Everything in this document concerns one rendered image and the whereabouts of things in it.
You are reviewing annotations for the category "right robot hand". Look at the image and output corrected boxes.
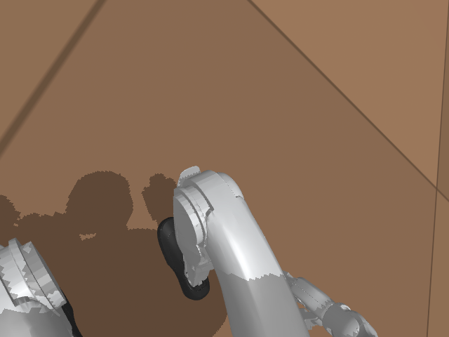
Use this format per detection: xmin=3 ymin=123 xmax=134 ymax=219
xmin=282 ymin=270 xmax=335 ymax=330

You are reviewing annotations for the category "right robot foot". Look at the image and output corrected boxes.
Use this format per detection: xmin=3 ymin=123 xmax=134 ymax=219
xmin=157 ymin=217 xmax=210 ymax=300

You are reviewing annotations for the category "left robot foot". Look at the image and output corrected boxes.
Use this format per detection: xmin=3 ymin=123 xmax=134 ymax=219
xmin=61 ymin=290 xmax=83 ymax=337

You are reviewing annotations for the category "right robot arm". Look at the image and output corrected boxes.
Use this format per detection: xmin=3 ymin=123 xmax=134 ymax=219
xmin=322 ymin=303 xmax=378 ymax=337

